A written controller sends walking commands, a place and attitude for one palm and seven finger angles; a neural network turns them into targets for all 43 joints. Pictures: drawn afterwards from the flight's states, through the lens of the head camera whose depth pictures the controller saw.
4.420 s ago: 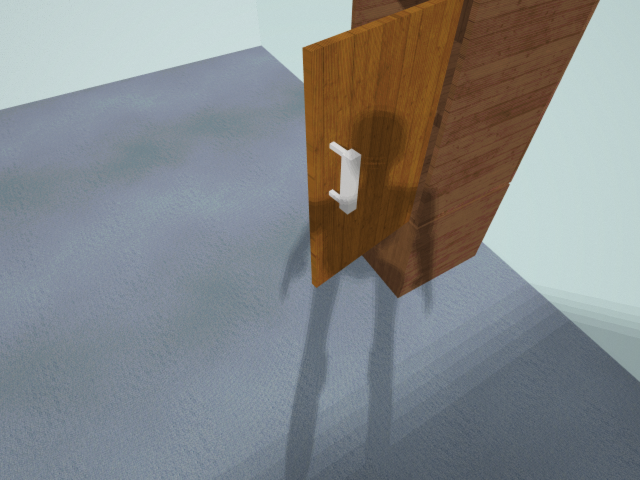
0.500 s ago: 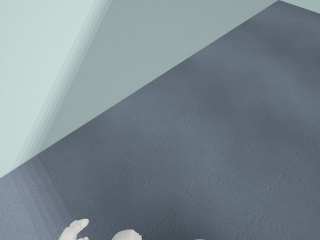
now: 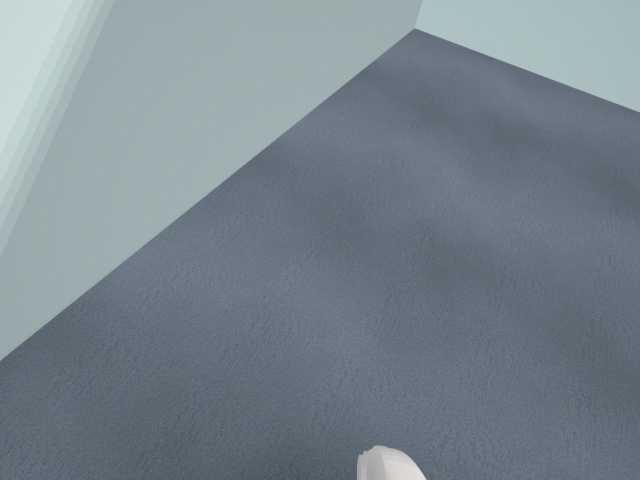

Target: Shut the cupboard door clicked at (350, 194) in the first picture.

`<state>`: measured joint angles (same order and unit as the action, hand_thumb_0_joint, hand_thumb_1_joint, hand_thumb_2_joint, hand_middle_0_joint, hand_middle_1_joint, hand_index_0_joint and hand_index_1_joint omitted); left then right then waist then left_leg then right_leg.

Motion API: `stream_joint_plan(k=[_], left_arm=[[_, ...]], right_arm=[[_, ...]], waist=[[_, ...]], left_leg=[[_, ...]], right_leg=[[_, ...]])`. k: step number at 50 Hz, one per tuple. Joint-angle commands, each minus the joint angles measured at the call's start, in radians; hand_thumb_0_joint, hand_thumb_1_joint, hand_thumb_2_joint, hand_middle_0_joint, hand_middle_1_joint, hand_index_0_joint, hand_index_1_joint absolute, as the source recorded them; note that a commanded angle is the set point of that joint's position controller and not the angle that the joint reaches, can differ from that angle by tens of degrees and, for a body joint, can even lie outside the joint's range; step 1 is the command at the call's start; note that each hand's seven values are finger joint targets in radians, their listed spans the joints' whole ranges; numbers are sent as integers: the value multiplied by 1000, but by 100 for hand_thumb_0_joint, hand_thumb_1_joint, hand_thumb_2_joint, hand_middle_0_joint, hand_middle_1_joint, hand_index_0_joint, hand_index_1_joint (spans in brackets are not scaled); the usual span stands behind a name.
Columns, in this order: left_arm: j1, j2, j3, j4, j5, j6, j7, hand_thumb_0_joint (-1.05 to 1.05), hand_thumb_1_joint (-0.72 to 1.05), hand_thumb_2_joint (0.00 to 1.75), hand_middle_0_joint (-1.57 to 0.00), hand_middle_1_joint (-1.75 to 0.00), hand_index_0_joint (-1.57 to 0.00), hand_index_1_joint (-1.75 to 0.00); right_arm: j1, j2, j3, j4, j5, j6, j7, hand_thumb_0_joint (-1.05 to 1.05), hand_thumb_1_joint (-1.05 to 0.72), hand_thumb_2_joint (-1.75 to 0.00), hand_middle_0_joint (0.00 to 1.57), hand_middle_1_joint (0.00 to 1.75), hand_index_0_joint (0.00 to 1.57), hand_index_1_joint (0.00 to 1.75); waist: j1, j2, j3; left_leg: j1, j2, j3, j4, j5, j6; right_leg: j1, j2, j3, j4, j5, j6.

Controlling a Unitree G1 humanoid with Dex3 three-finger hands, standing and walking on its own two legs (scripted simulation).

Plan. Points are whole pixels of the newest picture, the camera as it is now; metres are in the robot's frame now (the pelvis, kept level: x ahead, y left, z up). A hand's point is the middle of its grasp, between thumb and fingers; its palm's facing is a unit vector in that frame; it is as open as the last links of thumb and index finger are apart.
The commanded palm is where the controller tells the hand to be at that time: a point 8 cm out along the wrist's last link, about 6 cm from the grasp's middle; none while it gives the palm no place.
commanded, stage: walk around to get in front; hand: left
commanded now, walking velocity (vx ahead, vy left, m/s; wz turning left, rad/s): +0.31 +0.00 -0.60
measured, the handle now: out of the picture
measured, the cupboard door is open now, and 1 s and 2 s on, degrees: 100 100 100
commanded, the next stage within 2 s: walk to a spot facing it in 1.02 s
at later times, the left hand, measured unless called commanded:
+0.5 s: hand (284, 353) +0.33 +0.07 -0.16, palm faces -0.28 -0.93 -0.24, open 7.2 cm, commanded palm none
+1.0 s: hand (302, 312) +0.42 +0.05 -0.19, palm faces -0.30 -0.95 -0.11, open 7.4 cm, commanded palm none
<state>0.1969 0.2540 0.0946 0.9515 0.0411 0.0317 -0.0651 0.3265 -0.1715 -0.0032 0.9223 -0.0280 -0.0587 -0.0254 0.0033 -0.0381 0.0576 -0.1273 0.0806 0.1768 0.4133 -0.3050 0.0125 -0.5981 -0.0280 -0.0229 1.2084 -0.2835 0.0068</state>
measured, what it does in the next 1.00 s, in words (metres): walks ahead, turning right: right foot, then left foot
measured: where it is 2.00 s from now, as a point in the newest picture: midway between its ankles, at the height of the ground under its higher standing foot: (376, 341)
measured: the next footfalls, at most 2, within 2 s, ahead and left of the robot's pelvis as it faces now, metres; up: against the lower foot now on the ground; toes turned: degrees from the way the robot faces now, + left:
right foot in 0.30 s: +0.22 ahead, -0.14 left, +0.00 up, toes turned -17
left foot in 0.90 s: +0.55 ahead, -0.10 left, +0.00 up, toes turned -16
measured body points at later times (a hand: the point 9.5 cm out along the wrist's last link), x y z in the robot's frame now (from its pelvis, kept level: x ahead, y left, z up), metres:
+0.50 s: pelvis +0.19 -0.09 -0.01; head +0.23 -0.12 +0.44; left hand +0.34 +0.12 -0.15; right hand +0.15 -0.33 -0.16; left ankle +0.24 +0.09 -0.65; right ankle +0.18 -0.12 -0.75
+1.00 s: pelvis +0.45 -0.13 -0.02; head +0.48 -0.12 +0.43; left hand +0.44 +0.09 -0.18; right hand +0.47 -0.38 -0.15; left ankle +0.51 -0.09 -0.75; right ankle +0.27 -0.17 -0.63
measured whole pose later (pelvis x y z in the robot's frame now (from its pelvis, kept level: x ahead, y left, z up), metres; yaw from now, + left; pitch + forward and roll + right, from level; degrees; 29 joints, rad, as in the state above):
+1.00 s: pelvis +0.45 -0.13 -0.02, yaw -24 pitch +0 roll +0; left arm 0.45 0.13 0.03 1.15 0.02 -0.04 0.00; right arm 0.13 -0.15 -0.02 0.96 -0.02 -0.07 0.00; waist 0.04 -0.04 0.06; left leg -0.34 -0.01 0.17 0.60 -0.26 0.10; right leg -0.30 0.03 0.00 1.25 -0.39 -0.05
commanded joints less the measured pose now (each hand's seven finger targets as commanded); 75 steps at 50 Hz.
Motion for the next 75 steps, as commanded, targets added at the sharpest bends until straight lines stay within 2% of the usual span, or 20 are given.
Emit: stream_joint_plan(k=[1, 9, 13, 15, 18, 22, 38, 42, 43, 44, 45, 46, 49, 55, 65, 67, 68, 69, 70, 75], left_arm=[[-112, -30, -18, -100, -9, -22, -7, 0, 90, 90, -20, -30, -20, -30], [-264, -29, -33, -131, -13, -31, -8, 0, 90, 90, -20, -30, -20, -30], [157, 69, 7, -13, -12, -56, 14, 0, 90, 90, -20, -30, -20, -30], [297, 252, 42, 24, -39, -63, 46, 0, 90, 90, -20, -30, -20, -30], [59, 137, 5, -35, -42, -70, 61, 0, 90, 90, -20, -30, -20, -30], [15, 72, -14, -29, -28, -103, 61, 0, 90, 90, -20, -30, -20, -30], [355, 19, -46, 130, -24, -129, 97, 0, 90, 90, -20, -30, -20, -30], [318, 63, -39, 144, -24, -138, 100, 0, 90, 90, -20, -30, -20, -30], [297, 67, -36, 143, -30, -140, 98, 0, 90, 90, -20, -30, -20, -30], [285, 37, -36, 127, -40, -141, 91, 0, 90, 90, -20, -30, -20, -30], [326, -30, -53, 103, -56, -144, 78, 0, 90, 90, -20, -30, -20, -30], [263, 3, -46, 91, -43, -138, 84, 0, 90, 90, -20, -30, -20, -30], [192, -48, -37, 90, -10, -98, 58, 0, 90, 90, -20, -30, -20, -30], [173, -99, -28, 76, -5, -48, 40, 0, 90, 90, -20, -30, -20, -30], [-49, -41, -62, 11, -20, -61, 62, 0, 90, 90, -20, -30, -20, -30], [19, 10, -45, 18, -24, -72, 70, 0, 90, 90, -20, -30, -20, -30], [103, 74, -29, 40, -20, -83, 82, 0, 90, 90, -20, -30, -20, -30], [208, 147, -14, 64, -22, -91, 91, 0, 90, 90, -20, -30, -20, -30], [212, 151, -19, 52, -27, -89, 98, 0, 90, 90, -20, -30, -20, -30], [-40, 56, -31, -32, -24, -62, 110, 0, 90, 90, -20, -30, -20, -30]], right_arm=[[158, -142, -35, 15, -2, -19, -17, 0, -90, -90, 20, 30, 20, 30], [234, -157, -42, 74, -13, -6, -13, 0, -90, -90, 20, 30, 20, 30], [100, -214, -53, 35, 11, -10, -4, 0, -90, -90, 20, 30, 20, 30], [57, -123, -44, -28, 37, -5, 4, 0, -90, -90, 20, 30, 20, 30], [-11, -120, -58, -10, 15, 15, 9, 0, -90, -90, 20, 30, 20, 30], [71, -80, -55, 44, -1, 50, 17, 0, -90, -90, 20, 30, 20, 30], [-398, -70, -47, -72, 12, 24, 48, 0, -90, -90, 20, 30, 20, 30], [-218, -82, -50, -6, 9, 3, 30, 0, -90, -90, 20, 30, 20, 30], [-65, -113, -60, 44, 5, -1, 19, 0, -90, -90, 20, 30, 20, 30], [107, -200, -84, 85, -9, -5, 12, 0, -90, -90, 20, 30, 20, 30], [205, -269, -96, 102, -17, -9, 4, 0, -90, -90, 20, 30, 20, 30], [146, -243, -87, 89, 4, 4, 4, 0, -90, -90, 20, 30, 20, 30], [-21, -97, -50, 61, 4, -16, 0, 0, -90, -90, 20, 30, 20, 30], [71, -78, -43, 107, 12, -43, -9, 0, -90, -90, 20, 30, 20, 30], [204, -105, -24, 182, 10, 1, -16, 0, -90, -90, 20, 30, 20, 30], [182, -108, -32, 172, 22, 12, -15, 0, -90, -90, 20, 30, 20, 30], [184, -83, -34, 162, 32, 12, -11, 0, -90, -90, 20, 30, 20, 30], [206, -68, -41, 140, 37, 18, -8, 0, -90, -90, 20, 30, 20, 30], [197, -75, -44, 131, 38, 27, -12, 0, -90, -90, 20, 30, 20, 30], [102, -14, -49, 105, 21, 93, 20, 0, -90, -90, 20, 30, 20, 30]], waist=[[-37, 198, -20], [-64, 199, 34], [155, 127, -183], [173, -195, -340], [34, -25, -49], [-54, -35, -24], [63, -73, 55], [-44, -63, -54], [-114, -43, -126], [-178, 63, -216], [-157, 266, -344], [-122, 151, -255], [-17, 112, 77], [24, 135, -32], [-13, 169, -23], [31, 125, -83], [65, 13, -170], [91, -143, -254], [84, -166, -303], [-31, -114, -126]], left_leg=[[180, 214, -48, -120, 580, 14], [202, 263, 62, -63, 773, 56], [-23, 221, 127, 429, 919, -5], [-558, -27, -25, 1058, -328, -72], [-512, 100, -175, 969, -29, -65], [-405, 89, -164, 777, 65, -78], [-620, -20, -91, 395, 98, -44], [-248, -145, 4, 169, 72, 18], [17, -120, -32, 111, 183, 50], [297, 85, -282, 118, 263, 120], [464, 394, -660, 28, 397, 266], [317, 433, -723, -89, 297, 295], [-138, 289, -447, -235, -15, 152], [-22, 177, -99, -187, 537, 64], [4, 137, -168, 7, 949, 71], [-74, 111, -189, 149, 814, 39], [-269, 53, -158, 316, 551, 1], [-442, -82, -86, 590, -241, -51], [-424, -51, -141, 778, -404, -52], [-355, 34, -139, 771, -186, -73]], right_leg=[[-190, -18, -34, -20, 76, 2], [-6, 18, -150, -460, 27, -55], [652, 66, -133, -631, 89, -140], [983, -383, 644, -839, 241, -319], [473, -292, 391, -973, 73, -221], [314, -163, 185, -1009, 227, -155], [756, -168, 236, -928, 851, -132], [714, -130, 163, -692, 1254, -104], [564, -115, 147, -527, 1164, -78], [307, -39, 115, -278, 752, -63], [91, 85, 36, 98, -133, -47], [46, 39, 92, 224, -213, -67], [5, -58, 78, 180, -29, -41], [-31, -59, 16, -11, 129, -9], [273, 18, -91, -580, 168, -14], [488, -20, -60, -690, 357, -14], [744, -176, 75, -644, 781, -67], [913, -446, 251, -650, 1193, -209], [848, -535, 249, -717, 1174, -280], [397, -357, -43, -854, 559, -139]])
